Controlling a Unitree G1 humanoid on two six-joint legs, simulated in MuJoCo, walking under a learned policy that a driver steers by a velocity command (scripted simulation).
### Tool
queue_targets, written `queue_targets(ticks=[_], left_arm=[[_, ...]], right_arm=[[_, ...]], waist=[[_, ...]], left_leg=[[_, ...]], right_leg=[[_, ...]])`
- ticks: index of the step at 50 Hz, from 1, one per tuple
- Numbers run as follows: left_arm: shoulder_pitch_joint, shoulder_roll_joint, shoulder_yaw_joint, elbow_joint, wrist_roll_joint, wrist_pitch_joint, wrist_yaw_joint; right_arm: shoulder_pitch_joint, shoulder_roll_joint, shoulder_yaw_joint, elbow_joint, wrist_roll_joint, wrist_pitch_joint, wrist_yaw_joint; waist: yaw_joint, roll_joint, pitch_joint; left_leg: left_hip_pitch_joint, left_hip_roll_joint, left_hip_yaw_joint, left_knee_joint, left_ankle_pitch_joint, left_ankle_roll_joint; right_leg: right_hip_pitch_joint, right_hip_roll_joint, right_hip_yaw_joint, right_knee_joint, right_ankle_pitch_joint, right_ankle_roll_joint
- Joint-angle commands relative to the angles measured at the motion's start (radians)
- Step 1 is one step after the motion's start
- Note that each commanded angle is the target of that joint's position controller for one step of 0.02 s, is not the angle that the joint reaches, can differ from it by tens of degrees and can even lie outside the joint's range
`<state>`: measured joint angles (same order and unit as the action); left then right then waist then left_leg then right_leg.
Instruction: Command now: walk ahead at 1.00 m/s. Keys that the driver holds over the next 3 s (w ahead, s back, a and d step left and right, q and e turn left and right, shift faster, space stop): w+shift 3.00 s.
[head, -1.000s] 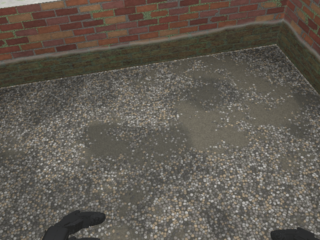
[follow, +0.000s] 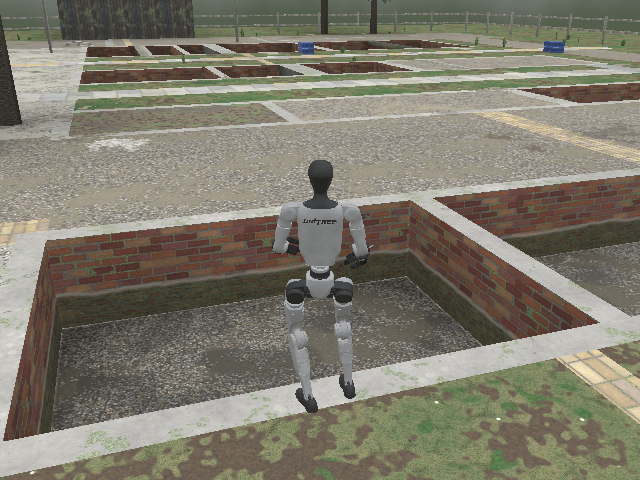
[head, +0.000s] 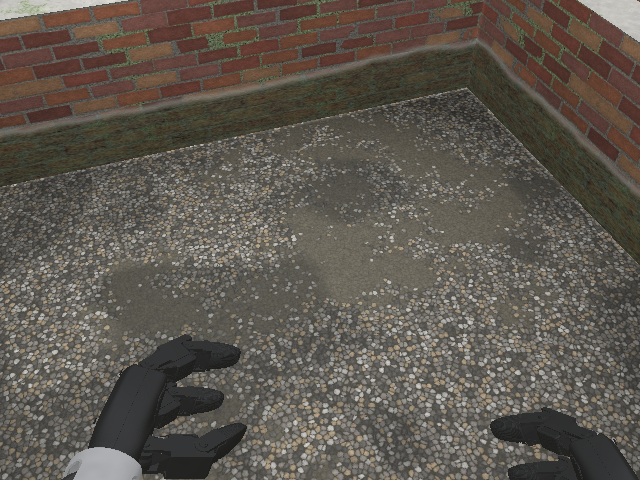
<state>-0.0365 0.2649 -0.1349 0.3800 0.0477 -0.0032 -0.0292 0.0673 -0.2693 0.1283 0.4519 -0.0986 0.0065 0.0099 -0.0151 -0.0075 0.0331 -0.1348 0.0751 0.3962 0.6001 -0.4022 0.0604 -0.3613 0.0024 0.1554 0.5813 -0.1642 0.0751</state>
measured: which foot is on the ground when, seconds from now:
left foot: down 0.00-1.00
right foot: down 0.00-1.00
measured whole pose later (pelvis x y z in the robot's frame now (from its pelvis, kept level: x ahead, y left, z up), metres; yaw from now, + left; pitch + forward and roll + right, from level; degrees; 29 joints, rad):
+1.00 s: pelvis +0.00 -0.01 +0.00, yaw +0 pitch -3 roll +1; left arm 0.00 0.26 -0.14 0.42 0.05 -0.01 -0.04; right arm 0.08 -0.26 0.13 0.44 -0.09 0.01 0.01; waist 0.00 0.00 0.02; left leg -0.14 0.10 0.38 0.60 -0.40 0.04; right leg -0.36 0.01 0.11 0.56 -0.15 0.05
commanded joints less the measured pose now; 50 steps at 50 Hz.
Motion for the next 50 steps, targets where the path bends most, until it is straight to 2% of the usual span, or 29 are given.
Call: queue_targets(ticks=[1,14,50], left_arm=[[-0.13,0.091,0.036,-0.106,-0.003,-0.02,0.002],[-0.114,0.1,0.041,-0.093,-0.003,-0.025,-0.006],[-0.105,0.09,0.035,-0.067,0.005,-0.024,-0.008]], right_arm=[[-0.127,-0.098,-0.032,-0.106,0.002,-0.018,0.0],[-0.12,-0.096,-0.03,-0.104,0.004,-0.017,0.0],[-0.1,-0.08,-0.027,-0.115,0.006,-0.011,-0.003]], waist=[[0.014,0.009,-0.124],[0.013,-0.009,-0.12],[0.014,0.0,-0.125]], left_leg=[[0.004,0.165,-0.158,-0.213,0.125,-0.01],[0.015,0.155,-0.151,-0.207,0.017,-0.008],[0.001,0.156,-0.167,-0.199,0.029,-0.008]], right_leg=[[0.039,-0.022,-0.067,0.002,0.263,0.01],[0.021,-0.022,-0.06,-0.031,0.261,-0.002],[0.028,-0.023,-0.063,-0.037,0.266,-0.015]])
